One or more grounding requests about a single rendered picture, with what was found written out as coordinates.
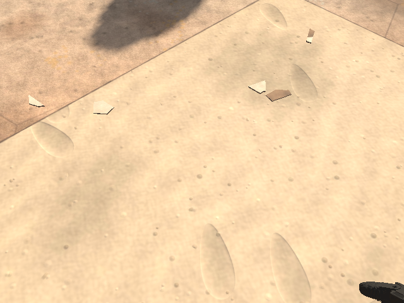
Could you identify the right robot hand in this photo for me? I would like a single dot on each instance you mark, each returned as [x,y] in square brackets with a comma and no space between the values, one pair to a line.
[384,292]

